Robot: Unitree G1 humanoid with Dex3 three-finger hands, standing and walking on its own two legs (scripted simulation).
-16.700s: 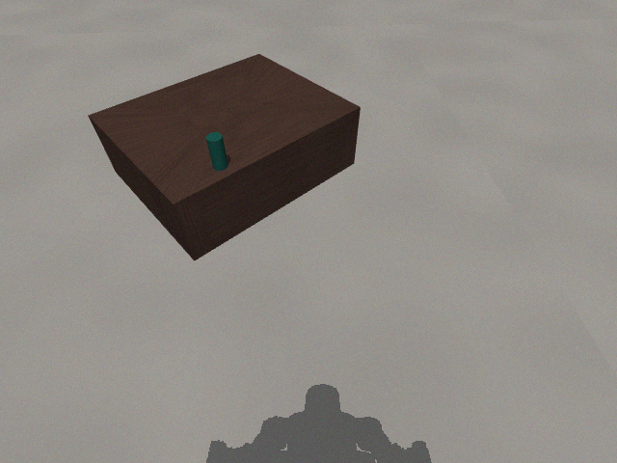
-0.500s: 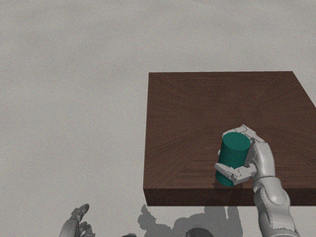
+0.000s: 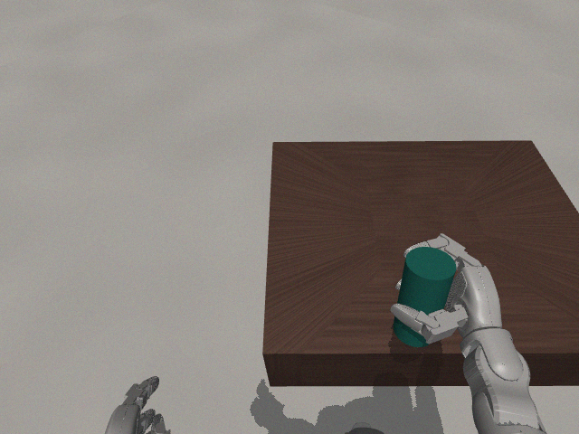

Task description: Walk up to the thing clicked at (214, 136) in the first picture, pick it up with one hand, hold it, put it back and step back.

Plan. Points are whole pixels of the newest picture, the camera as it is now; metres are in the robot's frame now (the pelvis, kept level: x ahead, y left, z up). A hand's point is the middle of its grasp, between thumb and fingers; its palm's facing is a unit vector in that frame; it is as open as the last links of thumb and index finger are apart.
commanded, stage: hold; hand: right
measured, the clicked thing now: (421, 299) +0.30 -0.15 +0.03
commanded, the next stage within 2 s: none
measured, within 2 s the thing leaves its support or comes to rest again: neither
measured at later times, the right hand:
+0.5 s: hand (426, 291) +0.30 -0.16 +0.05, palm faces -0.06 +1.00 +0.02, open 9.6 cm
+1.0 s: hand (424, 288) +0.31 -0.15 +0.05, palm faces -0.07 +1.00 +0.02, open 9.6 cm
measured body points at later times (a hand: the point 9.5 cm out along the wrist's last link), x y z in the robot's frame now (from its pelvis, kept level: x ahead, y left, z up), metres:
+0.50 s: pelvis +0.00 +0.00 +0.00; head +0.04 -0.01 +0.45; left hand +0.14 +0.24 -0.10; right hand +0.30 -0.21 +0.05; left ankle -0.01 +0.14 -0.70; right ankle +0.04 -0.13 -0.70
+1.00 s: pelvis +0.00 +0.00 +0.01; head +0.03 -0.01 +0.45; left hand +0.14 +0.24 -0.10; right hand +0.30 -0.21 +0.05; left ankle -0.01 +0.14 -0.70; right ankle +0.04 -0.13 -0.70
